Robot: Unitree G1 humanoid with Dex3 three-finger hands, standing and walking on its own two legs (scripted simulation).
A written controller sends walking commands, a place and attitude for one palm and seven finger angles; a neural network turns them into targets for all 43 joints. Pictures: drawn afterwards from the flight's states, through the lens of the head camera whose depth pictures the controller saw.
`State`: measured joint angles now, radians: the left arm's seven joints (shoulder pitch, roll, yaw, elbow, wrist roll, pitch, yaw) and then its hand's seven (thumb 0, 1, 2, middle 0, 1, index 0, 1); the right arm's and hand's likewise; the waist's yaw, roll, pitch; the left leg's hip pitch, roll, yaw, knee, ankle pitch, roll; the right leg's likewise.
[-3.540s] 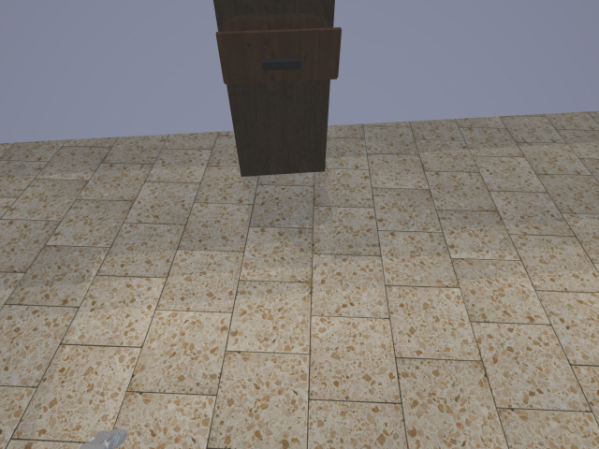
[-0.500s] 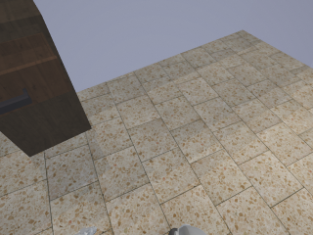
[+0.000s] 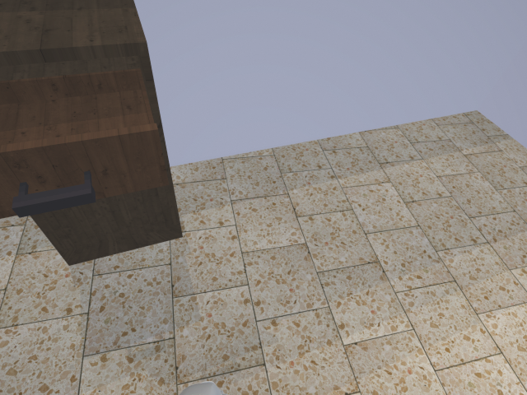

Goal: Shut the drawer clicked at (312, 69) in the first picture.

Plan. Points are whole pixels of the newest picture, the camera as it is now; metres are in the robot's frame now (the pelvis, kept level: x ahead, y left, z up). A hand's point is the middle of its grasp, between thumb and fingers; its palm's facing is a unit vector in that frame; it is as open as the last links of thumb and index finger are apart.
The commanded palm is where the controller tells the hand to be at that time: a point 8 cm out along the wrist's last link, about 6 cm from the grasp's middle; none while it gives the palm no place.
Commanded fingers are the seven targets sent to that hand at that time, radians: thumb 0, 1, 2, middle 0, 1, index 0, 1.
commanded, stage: turn to face it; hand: left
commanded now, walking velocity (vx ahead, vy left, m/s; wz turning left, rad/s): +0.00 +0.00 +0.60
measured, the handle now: (56, 190) +0.44 +0.42 -0.01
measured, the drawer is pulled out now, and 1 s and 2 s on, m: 0.29 0.29 0.29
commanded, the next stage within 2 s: take the last steps up to it in 0.60 s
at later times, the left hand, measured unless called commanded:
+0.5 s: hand out of the picture +0.07 +0.18 -0.13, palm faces +0.25 -0.92 -0.30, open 7.4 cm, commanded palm none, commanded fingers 0.00 0.90 0.90 -0.20 -0.30 -0.20 -0.30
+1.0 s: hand out of the picture -0.12 +0.12 -0.15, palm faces +0.50 -0.84 -0.22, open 7.3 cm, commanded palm none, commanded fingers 0.00 0.90 0.90 -0.20 -0.30 -0.20 -0.30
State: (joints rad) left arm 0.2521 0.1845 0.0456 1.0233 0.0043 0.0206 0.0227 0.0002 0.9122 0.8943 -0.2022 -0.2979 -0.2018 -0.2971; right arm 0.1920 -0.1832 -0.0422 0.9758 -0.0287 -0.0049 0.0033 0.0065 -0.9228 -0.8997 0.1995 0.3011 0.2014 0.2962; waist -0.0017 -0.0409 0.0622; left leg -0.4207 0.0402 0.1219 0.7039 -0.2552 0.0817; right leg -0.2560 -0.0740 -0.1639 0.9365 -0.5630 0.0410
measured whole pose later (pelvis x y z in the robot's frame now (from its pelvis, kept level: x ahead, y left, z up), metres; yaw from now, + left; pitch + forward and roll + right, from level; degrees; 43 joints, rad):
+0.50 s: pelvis +0.02 -0.05 +0.01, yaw +14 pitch +1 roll +0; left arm 0.18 0.20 0.06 0.89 0.01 0.03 0.03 0.00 0.91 0.89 -0.20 -0.30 -0.20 -0.30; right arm 0.23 -0.23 -0.08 0.94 -0.02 0.06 0.01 0.01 -0.91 -0.90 0.20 0.30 0.21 0.30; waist -0.03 0.05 0.03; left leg -0.41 -0.08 -0.09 0.54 -0.17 0.02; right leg -0.26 -0.01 -0.02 0.56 -0.33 0.02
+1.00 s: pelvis +0.02 -0.02 +0.02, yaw +24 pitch +0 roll +0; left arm 0.43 0.20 0.04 1.06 0.03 -0.01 0.01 0.00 0.91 0.89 -0.20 -0.30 -0.20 -0.30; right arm 0.12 -0.22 -0.05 0.97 -0.02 0.03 0.03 0.01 -0.91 -0.90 0.20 0.30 0.20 0.30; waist 0.08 -0.02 0.03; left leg -0.26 0.03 0.08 0.61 -0.39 -0.01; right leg -0.14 -0.12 -0.18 0.49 -0.33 0.04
